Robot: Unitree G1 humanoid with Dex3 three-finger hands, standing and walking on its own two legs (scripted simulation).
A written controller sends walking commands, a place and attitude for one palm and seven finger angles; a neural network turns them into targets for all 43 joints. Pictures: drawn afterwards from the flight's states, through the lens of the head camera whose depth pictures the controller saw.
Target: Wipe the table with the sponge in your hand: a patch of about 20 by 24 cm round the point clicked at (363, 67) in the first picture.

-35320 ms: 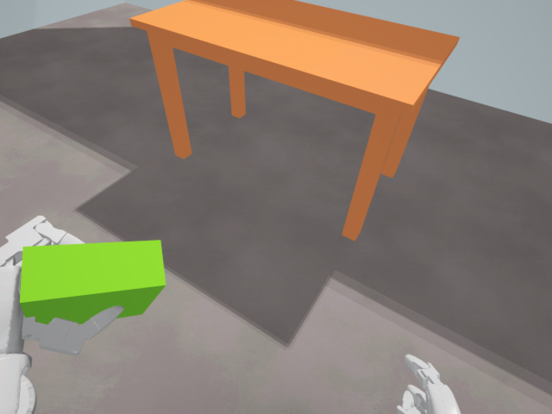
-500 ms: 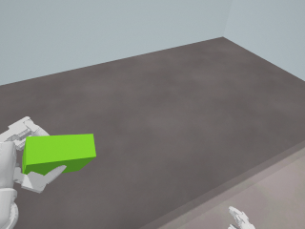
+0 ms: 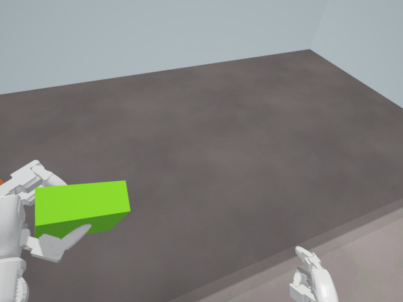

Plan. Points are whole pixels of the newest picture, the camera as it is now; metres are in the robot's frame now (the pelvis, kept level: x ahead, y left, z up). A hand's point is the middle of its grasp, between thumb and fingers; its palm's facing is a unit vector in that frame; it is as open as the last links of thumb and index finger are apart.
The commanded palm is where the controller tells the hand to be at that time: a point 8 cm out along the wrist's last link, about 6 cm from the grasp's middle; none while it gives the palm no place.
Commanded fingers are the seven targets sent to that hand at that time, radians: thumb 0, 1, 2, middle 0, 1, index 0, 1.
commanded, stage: bring the hand home and regain balance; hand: left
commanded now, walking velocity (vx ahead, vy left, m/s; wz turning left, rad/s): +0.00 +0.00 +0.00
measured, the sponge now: (92, 210) +0.23 +0.21 +0.11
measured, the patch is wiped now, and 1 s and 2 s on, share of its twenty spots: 0.95 0.95 0.95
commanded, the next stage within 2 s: come to a stop and stand still in 0.06 s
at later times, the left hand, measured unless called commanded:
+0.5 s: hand (57, 199) +0.22 +0.25 +0.15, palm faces +0.40 -0.85 -0.35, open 9.1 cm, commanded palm +0.17 +0.28 +0.18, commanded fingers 0.00 0.10 1.30 -1.20 -1.60 -1.20 -1.60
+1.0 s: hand (55, 176) +0.25 +0.27 +0.16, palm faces +0.37 -0.84 -0.39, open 9.2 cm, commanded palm +0.19 +0.29 +0.18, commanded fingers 0.00 0.10 1.30 -1.20 -1.60 -1.20 -1.60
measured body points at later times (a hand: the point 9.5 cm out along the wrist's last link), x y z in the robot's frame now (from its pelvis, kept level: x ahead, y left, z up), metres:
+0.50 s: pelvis +0.01 +0.00 +0.00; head +0.01 +0.02 +0.45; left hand +0.19 +0.30 +0.17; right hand +0.19 -0.23 -0.07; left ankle +0.07 +0.07 -0.74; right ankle +0.03 -0.13 -0.74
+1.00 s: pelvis +0.03 +0.01 +0.00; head +0.06 +0.05 +0.45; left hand +0.23 +0.31 +0.18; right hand +0.18 -0.21 -0.07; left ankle +0.07 +0.07 -0.74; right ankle +0.03 -0.13 -0.74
